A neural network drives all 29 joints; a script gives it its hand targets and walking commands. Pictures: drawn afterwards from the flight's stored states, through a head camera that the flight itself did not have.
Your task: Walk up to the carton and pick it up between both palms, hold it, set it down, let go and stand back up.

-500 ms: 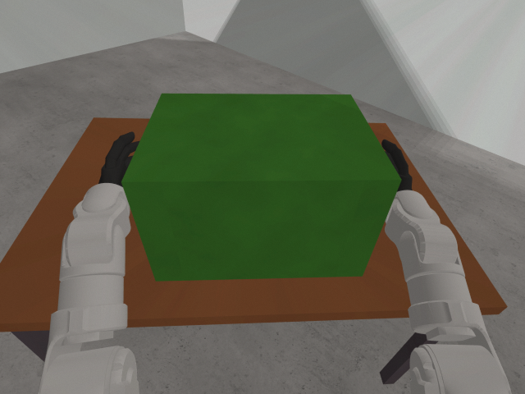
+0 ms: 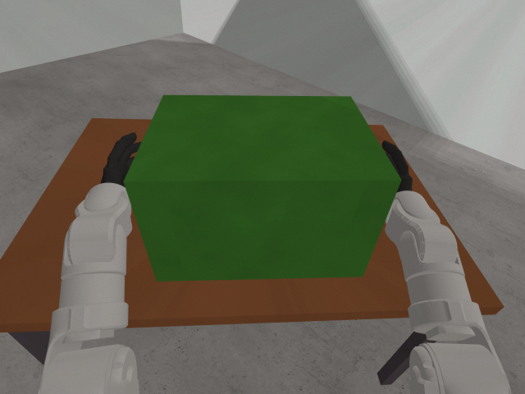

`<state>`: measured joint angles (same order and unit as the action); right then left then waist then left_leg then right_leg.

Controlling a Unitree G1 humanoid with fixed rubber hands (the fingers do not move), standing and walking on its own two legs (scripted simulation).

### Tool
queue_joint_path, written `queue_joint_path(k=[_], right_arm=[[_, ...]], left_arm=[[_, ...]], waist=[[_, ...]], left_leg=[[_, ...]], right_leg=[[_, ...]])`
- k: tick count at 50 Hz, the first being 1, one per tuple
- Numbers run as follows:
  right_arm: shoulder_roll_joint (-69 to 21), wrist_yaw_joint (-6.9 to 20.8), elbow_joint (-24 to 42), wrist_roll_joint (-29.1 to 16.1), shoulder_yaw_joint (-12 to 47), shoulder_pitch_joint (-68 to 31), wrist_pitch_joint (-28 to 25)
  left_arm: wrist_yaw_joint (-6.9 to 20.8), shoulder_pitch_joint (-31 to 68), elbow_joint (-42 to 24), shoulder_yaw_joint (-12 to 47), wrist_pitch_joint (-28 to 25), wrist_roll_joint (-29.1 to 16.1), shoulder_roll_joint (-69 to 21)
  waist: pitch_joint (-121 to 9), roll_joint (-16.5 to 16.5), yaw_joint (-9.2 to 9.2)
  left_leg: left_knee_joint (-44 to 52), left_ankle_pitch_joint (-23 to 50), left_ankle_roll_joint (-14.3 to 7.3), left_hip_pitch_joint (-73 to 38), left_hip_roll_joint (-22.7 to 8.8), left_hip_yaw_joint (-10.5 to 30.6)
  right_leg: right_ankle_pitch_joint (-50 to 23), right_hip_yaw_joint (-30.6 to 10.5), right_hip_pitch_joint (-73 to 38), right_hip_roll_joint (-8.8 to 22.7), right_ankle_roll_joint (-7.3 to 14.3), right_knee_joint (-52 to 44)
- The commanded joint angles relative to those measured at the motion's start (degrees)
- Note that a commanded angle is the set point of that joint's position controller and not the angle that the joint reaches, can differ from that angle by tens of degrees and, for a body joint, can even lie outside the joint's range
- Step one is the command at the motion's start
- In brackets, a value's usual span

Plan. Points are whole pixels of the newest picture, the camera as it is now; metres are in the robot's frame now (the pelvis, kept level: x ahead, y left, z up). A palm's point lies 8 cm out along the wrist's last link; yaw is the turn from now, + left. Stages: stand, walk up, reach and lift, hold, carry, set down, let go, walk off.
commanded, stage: hold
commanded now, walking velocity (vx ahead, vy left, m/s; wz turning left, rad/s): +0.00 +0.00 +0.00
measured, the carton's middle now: (259, 183) +0.40 -0.01 +0.14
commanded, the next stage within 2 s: none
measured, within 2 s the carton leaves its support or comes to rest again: neither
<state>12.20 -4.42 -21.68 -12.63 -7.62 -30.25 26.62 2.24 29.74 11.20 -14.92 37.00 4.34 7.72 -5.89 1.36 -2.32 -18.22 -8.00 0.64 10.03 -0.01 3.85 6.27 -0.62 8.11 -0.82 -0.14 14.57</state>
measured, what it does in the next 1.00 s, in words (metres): stands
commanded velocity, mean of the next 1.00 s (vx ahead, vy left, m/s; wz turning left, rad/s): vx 0.00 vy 0.00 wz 0.00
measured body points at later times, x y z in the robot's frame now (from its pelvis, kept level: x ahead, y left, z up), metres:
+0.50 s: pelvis +0.00 +0.00 +0.00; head -0.03 +0.01 +0.45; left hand +0.37 +0.20 +0.17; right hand +0.37 -0.21 +0.17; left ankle +0.02 +0.12 -0.75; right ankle +0.02 -0.12 -0.75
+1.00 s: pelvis +0.00 +0.00 +0.00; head -0.04 +0.02 +0.45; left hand +0.37 +0.20 +0.17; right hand +0.37 -0.21 +0.17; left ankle +0.02 +0.12 -0.75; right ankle +0.02 -0.12 -0.75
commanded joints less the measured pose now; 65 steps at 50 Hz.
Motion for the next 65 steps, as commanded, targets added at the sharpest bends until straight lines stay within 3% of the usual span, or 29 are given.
queue_joint_path(k=[1, 4, 9, 11, 13, 16, 18, 20, 21, 22, 24, 27, 31, 33, 35, 36, 39, 42, 43, 44, 45, 47, 50, 52, 53, 56, 57, 61, 65], right_arm=[[-31.0, 7.8, 24.4, -7.8, 26.4, -49.1, -4.6], [-30.8, 8.1, 26.3, -9.0, 27.1, -50.1, -5.1], [-30.3, 8.9, 22.6, -7.4, 25.1, -47.7, -5.0], [-30.0, 9.0, 21.6, -6.9, 24.7, -49.8, -5.0], [-30.8, 8.8, 21.3, -6.6, 24.8, -49.5, -5.0], [-30.5, 8.5, 23.8, -7.3, 25.2, -49.5, -5.4], [-31.0, 8.7, 24.2, -7.2, 25.7, -51.5, -5.6], [-31.4, 8.3, 25.2, -7.7, 26.1, -49.1, -5.7], [-30.4, 8.2, 24.4, -7.9, 25.8, -48.6, -5.3], [-30.3, 8.0, 24.8, -7.7, 25.9, -48.5, -5.0], [-30.0, 7.9, 23.5, -7.5, 25.9, -47.4, -4.4], [-31.1, 8.1, 27.8, -8.4, 26.8, -50.6, -5.0], [-30.2, 7.4, 25.3, -8.0, 26.5, -46.3, -3.9], [-31.0, 7.3, 26.8, -8.2, 27.4, -47.5, -4.2], [-30.8, 7.3, 25.0, -8.1, 26.9, -46.1, -3.9], [-30.9, 7.6, 26.8, -8.1, 27.0, -48.8, -4.5], [-30.4, 8.3, 22.7, -6.6, 25.0, -49.6, -4.4], [-31.0, 8.6, 21.9, -5.7, 24.0, -51.1, -5.0], [-31.4, 8.8, 22.5, -6.1, 24.3, -53.2, -5.4], [-32.0, 8.7, 21.8, -6.0, 24.2, -50.9, -5.5], [-32.1, 8.6, 23.3, -6.7, 25.4, -52.9, -5.7], [-31.6, 8.2, 24.6, -7.2, 25.9, -52.3, -5.7], [-32.1, 8.5, 22.5, -6.4, 25.2, -52.6, -5.7], [-31.6, 8.5, 21.0, -6.4, 24.4, -51.4, -5.7], [-32.1, 8.4, 21.9, -6.9, 25.6, -51.1, -5.8], [-31.0, 8.1, 21.7, -7.0, 25.0, -50.4, -5.3], [-31.3, 8.3, 22.0, -7.3, 25.7, -50.3, -5.2], [-30.1, 8.3, 24.2, -7.8, 25.7, -47.0, -5.0], [-29.4, 8.2, 26.5, -8.1, 26.2, -48.3, -5.1]], left_arm=[[8.0, 37.9, -15.1, 26.3, -4.0, -9.4, -29.2], [7.2, 38.5, -17.0, 27.8, -4.4, -9.7, -30.1], [6.7, 38.6, -16.1, 28.6, -4.0, -9.8, -30.7], [7.0, 39.4, -13.5, 26.9, -3.9, -9.0, -29.8], [7.3, 39.4, -13.7, 26.5, -4.3, -9.2, -29.5], [7.1, 39.6, -15.6, 28.9, -4.8, -10.5, -31.3], [7.1, 39.4, -13.5, 27.6, -4.6, -9.8, -30.8], [7.0, 38.3, -15.9, 28.9, -4.8, -10.3, -31.1], [7.1, 37.1, -14.9, 27.8, -4.4, -9.5, -30.1], [7.3, 37.8, -16.0, 27.9, -4.4, -9.9, -29.7], [7.9, 36.9, -14.9, 26.4, -3.9, -8.7, -28.8], [7.6, 37.1, -15.8, 26.7, -3.8, -9.4, -29.1], [8.1, 36.4, -17.0, 26.6, -3.6, -9.0, -28.5], [8.1, 37.5, -18.3, 27.1, -3.9, -9.4, -28.5], [7.9, 38.1, -18.2, 27.2, -4.1, -9.3, -28.1], [7.9, 38.1, -16.9, 27.1, -3.9, -9.2, -28.4], [7.6, 41.1, -14.5, 27.1, -4.1, -9.4, -28.6], [7.6, 41.4, -11.9, 27.2, -4.1, -9.5, -30.0], [7.6, 41.7, -11.4, 27.4, -4.3, -9.6, -30.4], [7.3, 41.7, -13.6, 28.7, -4.8, -10.3, -31.5], [7.3, 42.2, -13.5, 28.2, -5.2, -10.5, -31.0], [7.1, 40.1, -13.1, 28.2, -5.1, -10.3, -31.1], [7.4, 41.7, -12.0, 26.8, -5.1, -9.4, -30.7], [7.4, 41.9, -12.5, 27.5, -5.1, -9.5, -30.8], [7.4, 39.4, -11.9, 26.5, -4.8, -8.9, -30.7], [7.9, 39.4, -12.4, 26.7, -4.4, -8.7, -30.9], [7.7, 40.0, -13.8, 26.5, -4.7, -8.7, -30.2], [7.2, 37.9, -16.8, 28.8, -4.4, -9.8, -30.5], [7.5, 36.5, -16.6, 28.5, -4.0, -9.8, -29.7]], waist=[[-27.1, -0.9, 0.02], [-28.6, -3.0, 0.74], [-25.2, -4.0, -0.77], [-23.8, -2.9, 0.44], [-25.0, -0.6, -0.15], [-27.5, -3.4, -1.03], [-26.4, -2.0, 0.14], [-29.5, -2.6, -0.89], [-27.0, -3.4, -0.26], [-27.4, -2.3, -0.74], [-24.8, -1.8, -0.21], [-27.2, -1.3, 1.32], [-25.7, -1.0, -0.69], [-27.6, -1.8, 0.11], [-26.0, -1.8, -0.71], [-26.6, -2.0, 0.55], [-24.3, -2.5, -0.08], [-24.1, -2.5, -0.45], [-25.1, -2.9, 0.4], [-26.4, -2.5, -1.09], [-28.6, -2.0, 0.13], [-29.3, -1.5, -0.19], [-26.4, -2.1, 0.68], [-26.2, -2.7, -0.64], [-25.7, -1.8, 0.29], [-25.6, -2.9, -0.71], [-26.8, -3.0, 0.02], [-26.3, -2.6, -1.83], [-27.1, -2.6, -0.87]], left_leg=[[0.9, 12.8, 0.7, -5.8, 3.1, -2.7], [0.4, 14.9, 1.5, -7.7, 2.7, -2.2], [1.5, 11.1, 1.6, -7.7, 2.3, -2.3], [2.0, 8.4, 1.0, -6.2, 2.4, -2.7], [2.0, 8.9, 0.5, -6.0, 2.4, -2.8], [1.0, 12.2, 1.8, -8.2, 2.4, -2.3], [1.3, 10.4, 0.9, -6.8, 2.5, -2.4], [0.2, 13.5, 1.3, -8.2, 2.6, -2.3], [0.2, 14.6, 1.7, -7.9, 2.6, -2.2], [0.2, 14.4, 1.7, -7.6, 2.8, -2.2], [1.2, 12.4, 1.3, -5.8, 3.0, -2.7], [0.4, 14.0, 1.0, -5.9, 3.0, -2.6], [0.9, 13.7, 1.1, -6.4, 3.0, -2.9], [0.4, 14.4, 1.3, -6.0, 3.3, -2.9], [1.0, 13.1, 1.6, -6.5, 3.1, -2.6], [1.1, 12.1, 1.4, -6.4, 3.0, -2.7], [2.4, 6.4, 1.2, -5.3, 2.5, -2.7], [2.5, 5.3, 0.7, -5.1, 2.6, -2.8], [2.6, 5.1, 0.6, -5.1, 2.5, -2.7], [2.0, 8.0, 0.9, -6.5, 2.3, -2.5], [1.4, 9.0, 0.6, -7.1, 2.6, -2.6], [0.7, 12.2, 0.8, -8.0, 2.5, -2.3], [1.8, 8.4, 0.5, -5.5, 2.6, -2.5], [1.8, 8.8, 0.9, -6.7, 2.4, -2.4], [1.1, 11.9, 0.7, -7.3, 2.4, -2.5], [1.2, 10.6, 1.3, -6.1, 2.6, -2.4], [1.0, 11.7, 1.3, -6.6, 2.7, -2.5], [-0.1, 15.6, 2.0, -9.1, 2.4, -2.1], [0.2, 14.5, 1.9, -9.0, 2.4, -2.1]], right_leg=[[-15.5, 1.0, -13.6, -1.8, -0.5, 1.0], [-14.4, 1.5, -11.5, -2.3, -0.1, 1.0], [-9.2, 1.6, -8.7, -2.3, 0.6, 0.0], [-6.7, 1.6, -8.1, -2.0, 0.4, -0.5], [-9.5, 1.5, -9.9, -2.0, -0.2, 0.0], [-12.6, 1.3, -10.0, -2.3, 0.2, 0.7], [-10.9, 1.5, -9.4, -2.0, -0.1, 0.2], [-15.2, 1.2, -11.2, -2.2, -0.1, 1.2], [-15.2, 1.3, -11.1, -2.2, 0.2, 1.0], [-15.5, 1.4, -11.7, -2.2, -0.3, 1.0], [-15.2, 1.3, -12.5, -1.9, -0.4, 1.1], [-15.1, 1.5, -12.3, -2.2, -0.3, 1.1], [-17.6, 1.0, -13.1, -2.0, -0.7, 1.3], [-18.4, 0.8, -14.3, -1.8, -0.8, 1.5], [-16.8, 1.2, -12.9, -1.8, -0.8, 1.2], [-14.8, 1.4, -12.4, -1.9, -0.6, 1.0], [-7.2, 1.5, -9.3, -1.6, 0.1, -0.2], [-6.6, 1.4, -8.6, -1.4, -0.1, -0.3], [-5.9, 1.5, -8.3, -1.5, 0.0, -0.2], [-8.8, 1.5, -9.3, -1.9, 0.0, 0.3], [-9.3, 1.5, -9.7, -1.9, -0.2, 0.4], [-12.7, 1.4, -10.5, -2.2, -0.4, 0.8], [-8.4, 1.4, -9.9, -1.8, -0.2, 0.4], [-8.7, 1.4, -9.0, -1.9, -0.2, 0.3], [-11.7, 1.3, -10.0, -2.0, -0.1, 0.3], [-10.9, 1.4, -10.9, -2.0, -0.2, 0.5], [-11.2, 1.5, -11.1, -2.0, -0.2, 0.7], [-15.0, 1.6, -10.0, -2.6, 0.0, 0.8], [-14.5, 1.7, -10.1, -2.3, -0.2, 0.9]])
